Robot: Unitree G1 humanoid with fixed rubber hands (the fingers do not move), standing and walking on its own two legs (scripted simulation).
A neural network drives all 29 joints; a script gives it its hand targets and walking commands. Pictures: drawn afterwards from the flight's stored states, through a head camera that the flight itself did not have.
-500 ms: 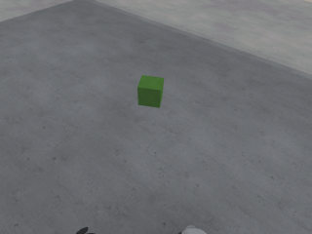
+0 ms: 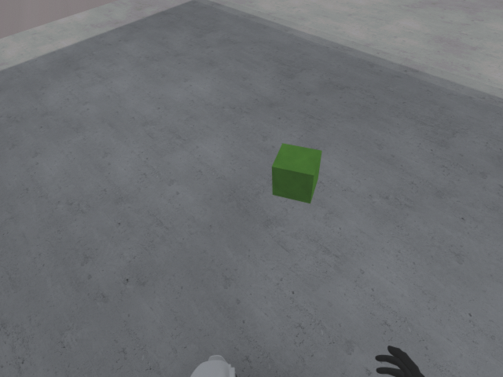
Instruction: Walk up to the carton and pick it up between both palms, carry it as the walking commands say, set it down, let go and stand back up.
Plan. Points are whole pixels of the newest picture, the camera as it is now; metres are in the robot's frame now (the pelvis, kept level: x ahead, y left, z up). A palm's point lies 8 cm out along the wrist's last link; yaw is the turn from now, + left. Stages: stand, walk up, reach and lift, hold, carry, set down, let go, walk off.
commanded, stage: walk up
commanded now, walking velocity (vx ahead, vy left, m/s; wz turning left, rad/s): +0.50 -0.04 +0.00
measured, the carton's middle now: (296, 173) +1.18 -0.08 -0.68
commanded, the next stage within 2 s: none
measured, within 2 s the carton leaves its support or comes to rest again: neither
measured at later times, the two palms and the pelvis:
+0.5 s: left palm (168, 267) +0.37 +0.25 -0.13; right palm out of the picture +0.12 -0.22 -0.11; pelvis +0.24 +0.01 +0.00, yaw +0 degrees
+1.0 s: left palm (192, 252) +0.39 +0.19 -0.11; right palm (396, 187) +0.60 -0.29 -0.13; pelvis +0.47 -0.05 +0.00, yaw +0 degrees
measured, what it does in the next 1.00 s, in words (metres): walks ahead: left foot, then right foot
